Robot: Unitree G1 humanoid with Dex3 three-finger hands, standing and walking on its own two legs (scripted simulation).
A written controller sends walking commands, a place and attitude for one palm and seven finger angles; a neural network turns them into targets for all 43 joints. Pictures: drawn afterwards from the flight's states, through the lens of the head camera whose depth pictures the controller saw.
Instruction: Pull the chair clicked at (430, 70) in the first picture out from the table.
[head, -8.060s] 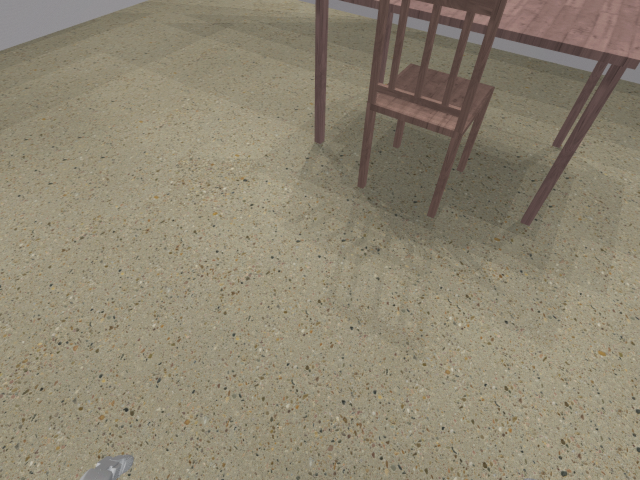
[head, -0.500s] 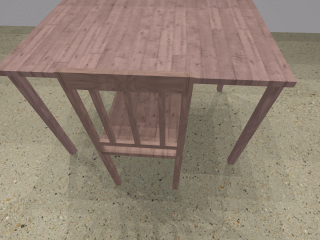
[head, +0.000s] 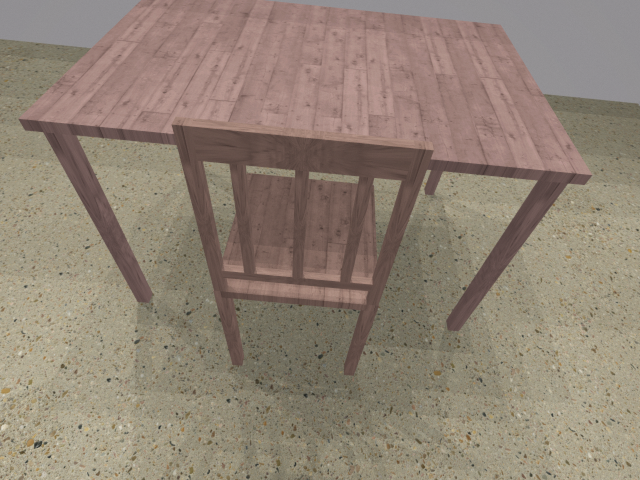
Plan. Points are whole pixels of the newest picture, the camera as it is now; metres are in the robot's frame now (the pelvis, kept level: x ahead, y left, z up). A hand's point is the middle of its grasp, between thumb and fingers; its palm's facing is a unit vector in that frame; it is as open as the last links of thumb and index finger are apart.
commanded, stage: look again from close up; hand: left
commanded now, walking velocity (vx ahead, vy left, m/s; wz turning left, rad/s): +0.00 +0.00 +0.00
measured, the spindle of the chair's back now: (299, 228) +0.56 +0.07 -0.09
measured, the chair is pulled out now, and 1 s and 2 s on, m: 0.00 0.00 0.00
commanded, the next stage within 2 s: none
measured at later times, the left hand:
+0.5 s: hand out of the picture -0.16 +0.15 -0.17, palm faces +0.09 -0.98 -0.15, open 7.4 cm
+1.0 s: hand out of the picture -0.18 +0.16 -0.18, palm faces +0.08 -0.99 -0.14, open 7.4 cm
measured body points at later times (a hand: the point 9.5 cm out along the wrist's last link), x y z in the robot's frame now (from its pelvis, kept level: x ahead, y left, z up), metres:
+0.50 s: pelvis -0.05 +0.01 +0.00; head -0.04 +0.02 +0.45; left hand -0.16 +0.20 -0.15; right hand -0.03 -0.22 -0.15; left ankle +0.06 +0.04 -0.73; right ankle -0.03 -0.15 -0.73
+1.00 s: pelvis -0.13 +0.01 +0.00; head -0.14 +0.02 +0.45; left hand -0.18 +0.21 -0.17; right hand -0.12 -0.22 -0.15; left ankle -0.14 +0.12 -0.73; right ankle -0.08 -0.11 -0.73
